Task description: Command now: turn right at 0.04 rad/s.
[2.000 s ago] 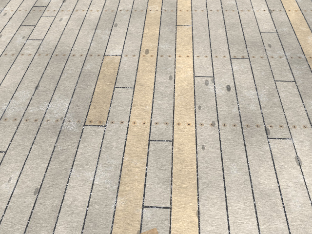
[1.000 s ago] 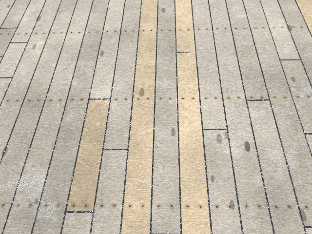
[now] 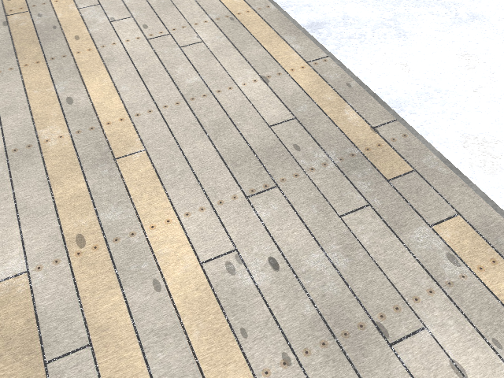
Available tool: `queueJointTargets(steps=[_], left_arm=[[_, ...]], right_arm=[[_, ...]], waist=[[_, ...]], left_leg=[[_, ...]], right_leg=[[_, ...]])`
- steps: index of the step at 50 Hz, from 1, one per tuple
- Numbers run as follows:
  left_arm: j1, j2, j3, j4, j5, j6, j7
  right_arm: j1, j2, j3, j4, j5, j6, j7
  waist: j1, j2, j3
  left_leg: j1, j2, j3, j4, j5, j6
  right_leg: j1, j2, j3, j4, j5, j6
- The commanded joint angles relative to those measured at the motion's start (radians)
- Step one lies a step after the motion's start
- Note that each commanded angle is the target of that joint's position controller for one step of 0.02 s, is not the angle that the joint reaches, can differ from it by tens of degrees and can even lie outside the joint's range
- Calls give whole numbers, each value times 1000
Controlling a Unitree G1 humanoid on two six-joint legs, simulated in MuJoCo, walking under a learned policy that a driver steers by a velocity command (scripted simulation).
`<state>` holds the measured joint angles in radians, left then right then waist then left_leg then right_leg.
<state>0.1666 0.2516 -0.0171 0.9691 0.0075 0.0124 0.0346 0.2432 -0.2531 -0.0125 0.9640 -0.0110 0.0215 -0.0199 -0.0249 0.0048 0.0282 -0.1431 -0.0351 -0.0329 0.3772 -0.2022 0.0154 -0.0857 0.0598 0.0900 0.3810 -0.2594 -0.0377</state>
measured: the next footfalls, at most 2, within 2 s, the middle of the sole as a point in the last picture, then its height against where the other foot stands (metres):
left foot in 1.26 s outside the picture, level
right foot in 1.72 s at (273, 360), level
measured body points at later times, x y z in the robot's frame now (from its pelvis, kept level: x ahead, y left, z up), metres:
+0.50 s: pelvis +0.00 +0.00 +0.00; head +0.01 +0.00 +0.45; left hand +0.01 +0.24 -0.16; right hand +0.02 -0.25 -0.16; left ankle +0.00 +0.11 -0.74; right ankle -0.03 -0.10 -0.74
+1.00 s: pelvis +0.01 +0.00 +0.00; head +0.01 +0.00 +0.45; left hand -0.01 +0.23 -0.16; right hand +0.00 -0.23 -0.16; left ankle +0.00 +0.11 -0.74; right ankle -0.03 -0.10 -0.74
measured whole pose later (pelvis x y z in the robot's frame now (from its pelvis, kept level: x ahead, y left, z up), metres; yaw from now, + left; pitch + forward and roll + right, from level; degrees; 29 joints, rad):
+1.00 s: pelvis +0.01 +0.00 +0.00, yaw +0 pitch -1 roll +0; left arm 0.29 0.17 -0.02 1.16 0.01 0.00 0.05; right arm 0.27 -0.17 0.01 1.16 -0.01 0.01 -0.04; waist -0.01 0.00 0.02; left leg -0.17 -0.03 -0.04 0.42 -0.25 0.02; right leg -0.10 0.06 0.08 0.40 -0.28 -0.04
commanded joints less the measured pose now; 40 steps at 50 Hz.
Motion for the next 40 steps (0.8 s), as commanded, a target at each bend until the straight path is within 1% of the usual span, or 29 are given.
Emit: queueJointTargets(steps=[1, 9, 18, 28, 40], left_arm=[[15, 120, 21, 2, 0, -11, 5], [48, 103, 11, 72, 0, -15, 8], [94, 77, 3, 126, 1, -14, 12], [131, 46, 2, 159, 1, -14, 15], [164, 14, 5, 179, 2, -15, 18]], right_arm=[[15, -98, -18, 4, 0, -6, -5], [3, -88, -10, 76, 1, -5, -9], [11, -66, 1, 130, 2, -6, -15], [32, -39, 8, 164, 1, -9, -20], [63, -13, 10, 183, 1, -13, -25]], waist=[[7, -16, 9], [9, -10, 7], [13, -9, 16], [18, -5, 25], [19, -5, 32]], left_leg=[[39, 96, -89, -37, 151, 17], [48, 102, -88, -37, 144, 20], [32, 105, -87, -34, 139, 23], [14, 105, -87, -29, 139, 25], [6, 105, -87, -24, 141, 29]], right_leg=[[-73, -130, 109, -77, 212, -28], [-80, -124, 101, -86, 199, -27], [-81, -118, 91, -81, 196, -26], [-79, -115, 83, -72, 197, -25], [-80, -113, 76, -63, 196, -24]])
Over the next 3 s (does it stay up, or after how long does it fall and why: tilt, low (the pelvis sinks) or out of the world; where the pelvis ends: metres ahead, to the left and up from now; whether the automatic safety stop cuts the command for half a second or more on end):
stays up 0.87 0.06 0.00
